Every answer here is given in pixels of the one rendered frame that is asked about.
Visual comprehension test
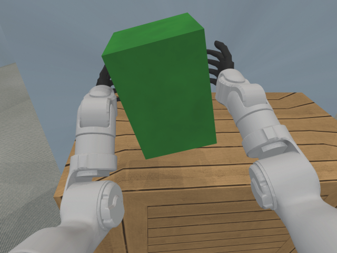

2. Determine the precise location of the left robot forearm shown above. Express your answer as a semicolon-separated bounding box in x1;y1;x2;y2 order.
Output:
60;85;117;216

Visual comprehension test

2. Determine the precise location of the right robot hand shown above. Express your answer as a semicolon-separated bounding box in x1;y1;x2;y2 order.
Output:
206;41;234;85

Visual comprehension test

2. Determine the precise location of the right robot upper arm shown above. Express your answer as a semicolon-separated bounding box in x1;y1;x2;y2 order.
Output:
249;151;337;253

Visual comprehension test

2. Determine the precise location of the left robot upper arm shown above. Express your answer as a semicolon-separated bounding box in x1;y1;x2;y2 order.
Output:
8;180;125;253

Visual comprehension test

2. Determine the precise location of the right robot forearm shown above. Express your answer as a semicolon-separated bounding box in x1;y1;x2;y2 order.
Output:
215;69;321;193

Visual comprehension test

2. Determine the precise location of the carton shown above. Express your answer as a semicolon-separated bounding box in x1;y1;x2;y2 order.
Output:
102;13;217;159

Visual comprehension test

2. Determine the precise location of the left robot hand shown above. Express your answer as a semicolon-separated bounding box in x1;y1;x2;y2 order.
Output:
96;65;121;101

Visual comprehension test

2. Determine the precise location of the pedestal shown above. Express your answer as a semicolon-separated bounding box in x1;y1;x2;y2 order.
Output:
53;92;337;253

